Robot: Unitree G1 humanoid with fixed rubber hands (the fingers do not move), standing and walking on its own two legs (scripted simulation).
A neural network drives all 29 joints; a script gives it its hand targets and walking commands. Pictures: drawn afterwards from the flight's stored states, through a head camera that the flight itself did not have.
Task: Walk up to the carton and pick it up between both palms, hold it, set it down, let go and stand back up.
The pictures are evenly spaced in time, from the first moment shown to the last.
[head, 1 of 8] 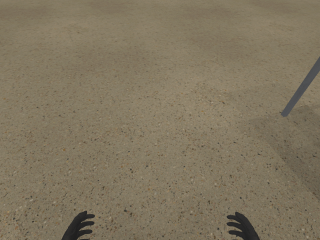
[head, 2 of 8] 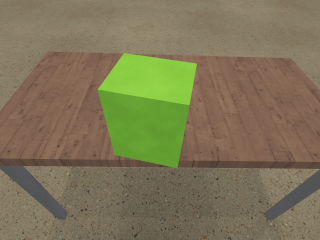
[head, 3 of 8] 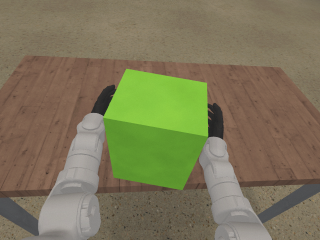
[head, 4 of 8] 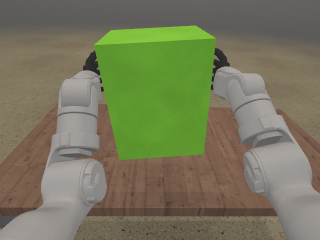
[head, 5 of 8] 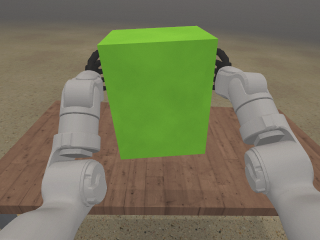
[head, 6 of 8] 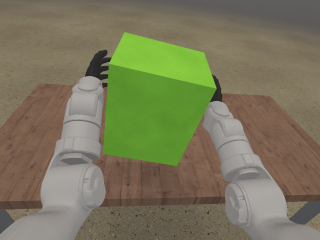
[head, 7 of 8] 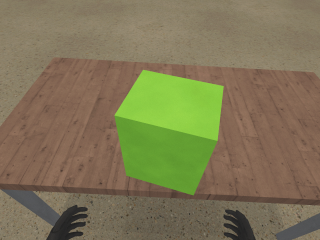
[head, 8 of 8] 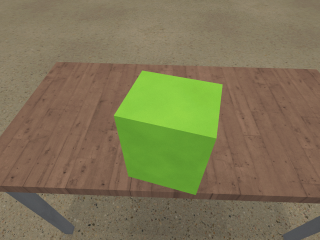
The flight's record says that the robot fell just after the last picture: no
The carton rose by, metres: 0.25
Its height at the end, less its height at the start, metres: +0.00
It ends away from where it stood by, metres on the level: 0.02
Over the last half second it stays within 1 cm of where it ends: yes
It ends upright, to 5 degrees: yes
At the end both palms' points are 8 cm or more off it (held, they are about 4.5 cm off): yes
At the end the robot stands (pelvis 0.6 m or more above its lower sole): yes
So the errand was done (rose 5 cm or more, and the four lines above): yes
